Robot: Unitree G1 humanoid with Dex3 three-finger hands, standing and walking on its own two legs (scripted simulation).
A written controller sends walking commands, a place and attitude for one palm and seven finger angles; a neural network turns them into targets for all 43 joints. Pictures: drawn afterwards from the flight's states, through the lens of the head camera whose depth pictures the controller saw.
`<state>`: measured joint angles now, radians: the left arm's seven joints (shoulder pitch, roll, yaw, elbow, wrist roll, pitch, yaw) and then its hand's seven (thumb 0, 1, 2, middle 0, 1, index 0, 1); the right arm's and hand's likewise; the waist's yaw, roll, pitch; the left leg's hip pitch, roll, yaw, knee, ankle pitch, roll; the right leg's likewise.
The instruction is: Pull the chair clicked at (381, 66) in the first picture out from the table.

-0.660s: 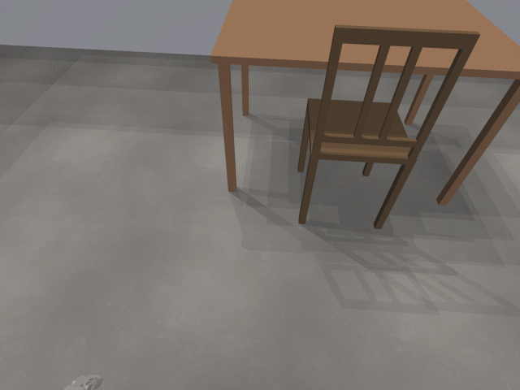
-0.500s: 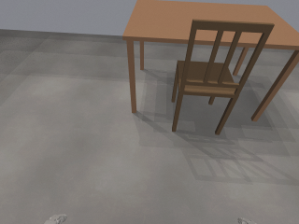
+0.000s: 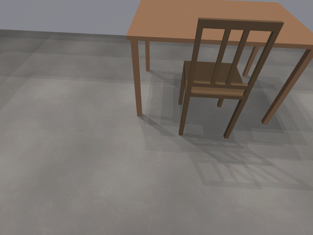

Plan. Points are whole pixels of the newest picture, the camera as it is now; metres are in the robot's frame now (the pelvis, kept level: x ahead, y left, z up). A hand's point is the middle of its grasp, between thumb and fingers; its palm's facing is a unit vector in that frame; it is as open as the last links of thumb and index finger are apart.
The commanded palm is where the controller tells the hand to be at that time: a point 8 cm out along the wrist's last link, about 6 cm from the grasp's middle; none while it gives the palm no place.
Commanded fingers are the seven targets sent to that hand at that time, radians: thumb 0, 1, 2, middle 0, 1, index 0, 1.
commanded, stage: stand and wait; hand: left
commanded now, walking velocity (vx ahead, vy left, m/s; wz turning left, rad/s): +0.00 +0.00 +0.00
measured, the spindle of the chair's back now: (219, 59) +1.02 -0.29 -0.07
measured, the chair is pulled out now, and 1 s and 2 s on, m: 0.00 0.00 0.00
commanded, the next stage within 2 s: look at it before walking up in 0.16 s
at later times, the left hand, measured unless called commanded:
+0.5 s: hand out of the picture +0.07 +0.24 -0.15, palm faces -0.03 -0.94 -0.33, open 7.4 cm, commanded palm none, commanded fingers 0.00 0.90 0.90 -0.20 -0.30 -0.20 -0.30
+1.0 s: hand out of the picture +0.07 +0.24 -0.16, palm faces -0.02 -0.94 -0.34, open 7.4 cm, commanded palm none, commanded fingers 0.00 0.90 0.90 -0.20 -0.30 -0.20 -0.30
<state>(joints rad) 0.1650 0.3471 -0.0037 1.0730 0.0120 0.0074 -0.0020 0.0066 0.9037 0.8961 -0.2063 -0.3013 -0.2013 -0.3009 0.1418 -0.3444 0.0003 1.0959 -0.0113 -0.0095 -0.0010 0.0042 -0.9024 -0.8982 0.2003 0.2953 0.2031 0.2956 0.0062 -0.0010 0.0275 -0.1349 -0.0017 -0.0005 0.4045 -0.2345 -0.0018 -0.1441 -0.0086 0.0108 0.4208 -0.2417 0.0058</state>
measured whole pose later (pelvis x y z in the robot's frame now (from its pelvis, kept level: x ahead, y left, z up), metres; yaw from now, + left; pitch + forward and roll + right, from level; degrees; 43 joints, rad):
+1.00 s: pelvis +0.00 +0.00 +0.00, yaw -1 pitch -2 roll +0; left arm 0.15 0.34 0.00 1.07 0.01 0.01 0.00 0.01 0.90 0.90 -0.21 -0.30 -0.20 -0.30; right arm 0.12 -0.33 0.00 1.10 -0.01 -0.01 -0.01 0.00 -0.90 -0.90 0.20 0.30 0.20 0.30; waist 0.02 0.00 0.03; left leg -0.13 0.01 0.02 0.38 -0.22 -0.01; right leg -0.15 0.01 0.03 0.40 -0.22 0.00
